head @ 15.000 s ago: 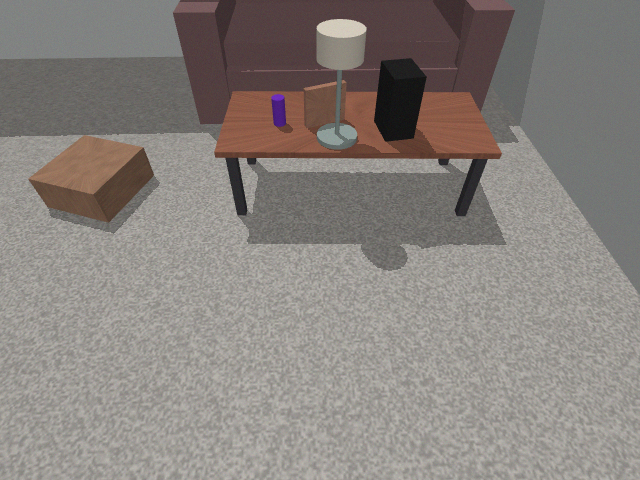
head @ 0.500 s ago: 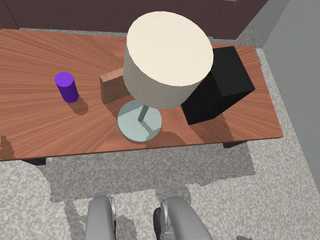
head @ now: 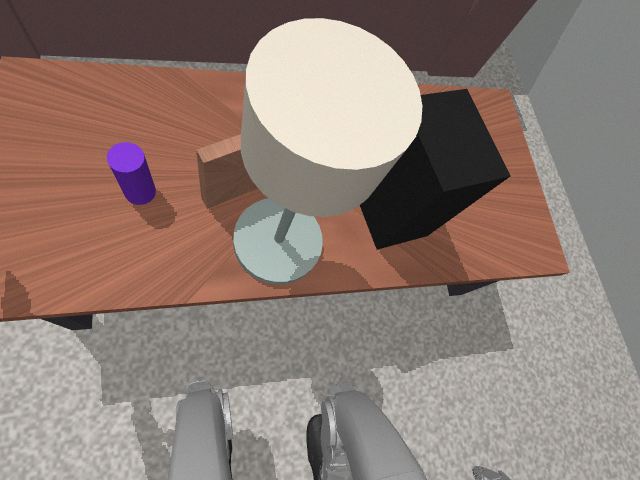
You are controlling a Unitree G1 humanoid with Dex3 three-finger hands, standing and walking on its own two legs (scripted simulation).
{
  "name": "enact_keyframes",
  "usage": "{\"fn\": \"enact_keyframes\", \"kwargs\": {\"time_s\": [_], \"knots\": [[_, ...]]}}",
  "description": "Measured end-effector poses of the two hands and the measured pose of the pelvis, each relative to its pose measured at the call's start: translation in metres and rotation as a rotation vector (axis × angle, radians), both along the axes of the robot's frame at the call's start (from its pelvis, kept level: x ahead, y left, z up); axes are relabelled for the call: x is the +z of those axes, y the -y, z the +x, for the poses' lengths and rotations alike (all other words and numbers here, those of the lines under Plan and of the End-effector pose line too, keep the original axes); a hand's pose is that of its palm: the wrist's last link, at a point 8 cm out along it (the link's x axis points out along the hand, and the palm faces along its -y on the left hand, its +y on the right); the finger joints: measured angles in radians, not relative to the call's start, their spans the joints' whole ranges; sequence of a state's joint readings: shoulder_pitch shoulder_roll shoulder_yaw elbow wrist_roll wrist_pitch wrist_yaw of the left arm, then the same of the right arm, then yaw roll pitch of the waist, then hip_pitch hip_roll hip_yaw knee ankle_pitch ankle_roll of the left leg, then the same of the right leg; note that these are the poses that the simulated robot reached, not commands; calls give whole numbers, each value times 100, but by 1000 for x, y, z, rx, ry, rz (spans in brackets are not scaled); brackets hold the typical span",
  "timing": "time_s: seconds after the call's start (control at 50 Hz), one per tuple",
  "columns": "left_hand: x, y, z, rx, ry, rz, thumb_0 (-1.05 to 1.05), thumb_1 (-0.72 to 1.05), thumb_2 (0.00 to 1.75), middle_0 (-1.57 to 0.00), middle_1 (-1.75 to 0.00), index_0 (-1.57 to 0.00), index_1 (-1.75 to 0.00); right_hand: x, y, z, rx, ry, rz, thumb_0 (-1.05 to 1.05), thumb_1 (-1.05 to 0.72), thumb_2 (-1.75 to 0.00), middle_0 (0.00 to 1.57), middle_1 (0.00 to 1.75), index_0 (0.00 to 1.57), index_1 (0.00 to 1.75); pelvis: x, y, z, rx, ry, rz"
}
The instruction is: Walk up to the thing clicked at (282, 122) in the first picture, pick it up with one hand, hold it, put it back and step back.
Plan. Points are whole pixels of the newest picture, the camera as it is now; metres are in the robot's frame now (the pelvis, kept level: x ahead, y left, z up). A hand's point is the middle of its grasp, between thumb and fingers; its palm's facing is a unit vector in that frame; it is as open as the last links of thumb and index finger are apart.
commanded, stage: go down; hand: left
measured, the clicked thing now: (133, 175) +0.58 +0.23 -0.22
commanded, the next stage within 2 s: approach in 0.72 s
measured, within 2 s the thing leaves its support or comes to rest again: neither
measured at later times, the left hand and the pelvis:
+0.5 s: hand out of the picture +0.47 +0.42 +0.07, palm faces +0.30 -0.95 +0.00, open 17.7 cm; pelvis +0.00 +0.00 +0.00, yaw +0 degrees
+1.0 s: hand out of the picture +0.47 +0.42 +0.06, palm faces +0.32 -0.95 +0.05, open 17.7 cm; pelvis +0.00 +0.00 +0.00, yaw +0 degrees
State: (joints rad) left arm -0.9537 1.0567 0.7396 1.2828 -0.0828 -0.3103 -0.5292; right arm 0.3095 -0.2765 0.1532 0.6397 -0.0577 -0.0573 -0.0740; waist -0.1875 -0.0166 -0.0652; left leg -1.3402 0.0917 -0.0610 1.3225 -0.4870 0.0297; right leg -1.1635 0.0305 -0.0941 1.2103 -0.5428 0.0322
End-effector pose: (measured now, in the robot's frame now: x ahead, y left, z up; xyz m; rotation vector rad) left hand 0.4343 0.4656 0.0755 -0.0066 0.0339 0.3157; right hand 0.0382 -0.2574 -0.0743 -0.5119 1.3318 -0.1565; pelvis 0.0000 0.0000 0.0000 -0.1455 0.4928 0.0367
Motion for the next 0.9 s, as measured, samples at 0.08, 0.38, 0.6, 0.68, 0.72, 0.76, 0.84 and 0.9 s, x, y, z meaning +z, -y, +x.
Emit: {"fn": "enact_keyframes", "kwargs": {"time_s": [0.08, 0.38, 0.6, 0.68, 0.72, 0.76, 0.84, 0.9], "knots": [[-3, 3, 0, -11, 0, -4, -2, -58, 8, -4, -8, -4, -8, 0, 2, 1, 1, 3, -2, 0, -90, -89, 21, 30, 21, 30, -1, 1, 0, 2, -1, 0], [3, -2, -3, 6, -9, 0, -2, -60, 8, -4, -9, -5, -9, 2, 2, 4, -2, 16, -3, 0, -90, -89, 21, 30, 21, 30, 1, 1, 1, 3, 4, 0], [-1, 1, -1, -5, 12, -7, -2, -61, 8, -4, -9, -5, -9, 1, 1, 6, 4, 15, -6, 0, -90, -89, 21, 30, 21, 30, 0, 0, 0, 4, 4, -1], [1, 1, 1, 2, 17, -6, -2, -61, 8, -4, -9, -5, -9, 1, 1, 6, 0, 16, -8, 0, -90, -89, 21, 30, 21, 30, 0, -1, 0, 3, 3, -1], [2, 0, 2, 3, 10, -3, -2, -61, 8, -4, -9, -5, -9, 2, 0, 5, -2, 15, -7, 0, -90, -89, 21, 30, 21, 30, 1, -1, 1, 2, 3, -1], [2, -1, 1, 4, 3, -4, -2, -61, 8, -4, -9, -5, -9, 3, 0, 5, -4, 15, -5, 0, -90, -89, 21, 30, 21, 30, 2, -1, 2, 2, 4, -1], [1, -1, -1, 2, -11, -3, -2, -61, 8, -4, -9, -5, -9, 3, -2, 4, -8, 15, 1, 0, -90, -89, 21, 30, 21, 30, 2, -2, 3, 0, 3, 0], [-1, -1, -2, -2, -15, -4, -2, -61, 6, -4, -9, -5, -8, 2, -2, 4, -5, 11, 3, 0, -90, -89, 21, 30, 21, 30, 3, -2, 3, 0, 4, 1]]}}
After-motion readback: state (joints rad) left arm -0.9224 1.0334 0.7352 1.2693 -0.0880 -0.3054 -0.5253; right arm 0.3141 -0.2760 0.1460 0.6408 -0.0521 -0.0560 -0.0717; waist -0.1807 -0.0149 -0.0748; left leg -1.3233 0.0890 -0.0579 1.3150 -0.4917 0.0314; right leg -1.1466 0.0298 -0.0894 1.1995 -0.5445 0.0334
